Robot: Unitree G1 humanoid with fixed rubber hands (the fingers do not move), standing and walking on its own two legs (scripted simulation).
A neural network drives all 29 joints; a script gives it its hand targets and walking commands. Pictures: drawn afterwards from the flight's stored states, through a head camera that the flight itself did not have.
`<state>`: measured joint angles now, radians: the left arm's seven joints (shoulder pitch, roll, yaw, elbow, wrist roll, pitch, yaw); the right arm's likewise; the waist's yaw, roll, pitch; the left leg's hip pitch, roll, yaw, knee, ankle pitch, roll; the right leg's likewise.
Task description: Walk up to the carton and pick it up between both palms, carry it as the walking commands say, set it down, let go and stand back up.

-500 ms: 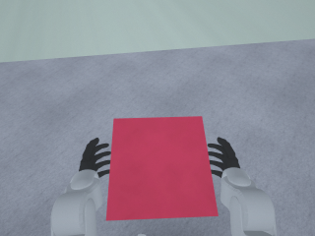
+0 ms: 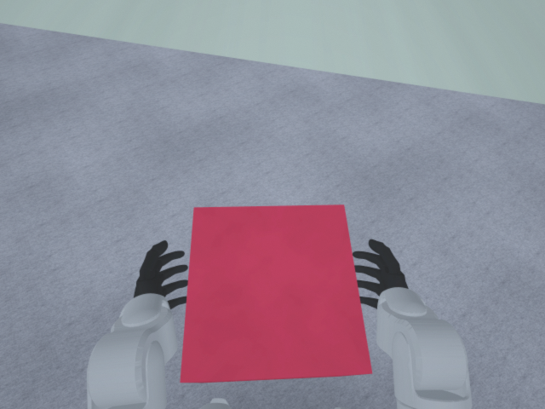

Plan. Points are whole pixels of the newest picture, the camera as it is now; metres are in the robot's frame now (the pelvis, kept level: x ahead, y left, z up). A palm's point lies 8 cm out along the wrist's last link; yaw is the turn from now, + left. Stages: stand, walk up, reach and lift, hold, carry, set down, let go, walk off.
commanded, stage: carry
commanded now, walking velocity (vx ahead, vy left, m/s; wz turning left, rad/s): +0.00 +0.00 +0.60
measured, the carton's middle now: (270, 297) +0.30 +0.01 -0.03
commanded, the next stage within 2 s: none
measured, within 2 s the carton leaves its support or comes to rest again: neither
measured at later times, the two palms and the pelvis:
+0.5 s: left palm out of the picture +0.22 +0.31 +0.10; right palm (273, 276) +0.28 +0.01 +0.10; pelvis +0.00 +0.11 +0.00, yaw +10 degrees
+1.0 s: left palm out of the picture +0.16 +0.38 +0.12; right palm (203, 304) +0.24 +0.09 +0.11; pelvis -0.04 +0.17 +0.02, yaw +14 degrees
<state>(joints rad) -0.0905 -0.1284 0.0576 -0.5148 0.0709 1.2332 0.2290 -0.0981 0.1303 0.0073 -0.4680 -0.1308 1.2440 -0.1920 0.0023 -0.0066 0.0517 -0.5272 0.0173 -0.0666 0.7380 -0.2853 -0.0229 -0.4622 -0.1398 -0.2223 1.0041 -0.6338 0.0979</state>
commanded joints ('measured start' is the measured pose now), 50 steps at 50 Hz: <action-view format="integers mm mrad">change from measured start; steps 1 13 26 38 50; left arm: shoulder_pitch -478 -381 -450 -448 -425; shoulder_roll -1093 -931 -927 -952 -935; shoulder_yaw -733 -606 -683 -654 -636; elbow -212 -90 -101 -115 -58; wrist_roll -430 -388 -365 -391 -375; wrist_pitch -79 -58 -26 -52 -17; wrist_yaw -275 -302 -257 -283 -272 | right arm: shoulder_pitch -457 -458 -442 -414 -485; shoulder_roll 1050 972 916 978 957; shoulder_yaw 598 644 552 594 586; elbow -261 -196 -115 -169 -161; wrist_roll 466 437 430 404 453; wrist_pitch -122 -63 -43 -84 -36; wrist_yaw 245 207 225 215 218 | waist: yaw -33 -8 1 6 6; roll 289 -136 341 -66 -26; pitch -526 -344 -419 -451 -469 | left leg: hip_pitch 405 -220 405 68 260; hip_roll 159 28 288 5 71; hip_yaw -357 149 -434 -1 -18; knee -222 444 -291 -142 -245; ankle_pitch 838 -121 990 84 534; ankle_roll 219 17 208 90 80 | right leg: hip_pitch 52 545 -25 500 363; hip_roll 138 -251 102 -104 -77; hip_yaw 147 63 137 270 48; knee -149 -509 80 -700 -299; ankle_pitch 101 1049 -110 382 785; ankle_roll -34 -220 -33 -147 -124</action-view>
